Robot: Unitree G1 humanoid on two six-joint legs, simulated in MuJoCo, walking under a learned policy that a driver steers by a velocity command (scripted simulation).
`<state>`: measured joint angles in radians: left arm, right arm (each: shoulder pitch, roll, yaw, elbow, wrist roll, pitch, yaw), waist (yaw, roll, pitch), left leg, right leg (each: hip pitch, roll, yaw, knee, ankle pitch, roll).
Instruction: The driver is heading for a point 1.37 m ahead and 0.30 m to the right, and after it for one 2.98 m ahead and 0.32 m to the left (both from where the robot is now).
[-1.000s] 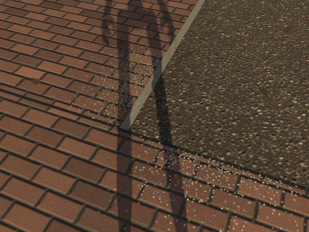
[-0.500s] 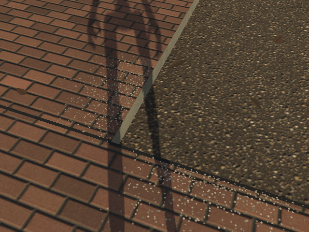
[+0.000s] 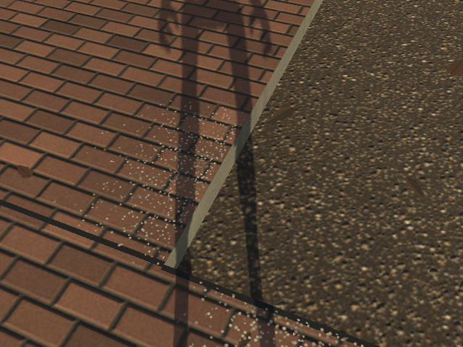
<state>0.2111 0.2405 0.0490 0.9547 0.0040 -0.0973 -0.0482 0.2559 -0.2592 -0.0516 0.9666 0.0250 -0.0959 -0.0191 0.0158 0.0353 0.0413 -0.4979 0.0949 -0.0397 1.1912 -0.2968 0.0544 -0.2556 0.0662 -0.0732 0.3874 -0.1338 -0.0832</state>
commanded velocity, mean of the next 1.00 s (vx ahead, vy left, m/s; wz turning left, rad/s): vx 0.50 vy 0.00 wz -0.20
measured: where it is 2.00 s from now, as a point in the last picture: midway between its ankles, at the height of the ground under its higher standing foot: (321, 192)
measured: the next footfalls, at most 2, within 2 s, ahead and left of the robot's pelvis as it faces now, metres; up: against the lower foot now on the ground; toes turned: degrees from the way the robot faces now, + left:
left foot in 0.38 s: +0.40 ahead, +0.16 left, +0.00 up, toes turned +2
right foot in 1.06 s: +0.75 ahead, -0.20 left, -0.13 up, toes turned -20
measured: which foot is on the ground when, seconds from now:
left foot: up 0.00-0.36, down 0.38-1.00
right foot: down 0.00-0.38, up 0.40-1.00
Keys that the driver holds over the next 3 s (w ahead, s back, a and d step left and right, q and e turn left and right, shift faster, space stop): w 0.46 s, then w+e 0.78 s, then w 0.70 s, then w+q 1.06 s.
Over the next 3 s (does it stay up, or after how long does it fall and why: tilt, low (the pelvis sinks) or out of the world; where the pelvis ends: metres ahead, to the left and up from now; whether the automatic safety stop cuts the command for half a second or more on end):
stays up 1.65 -0.48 -0.13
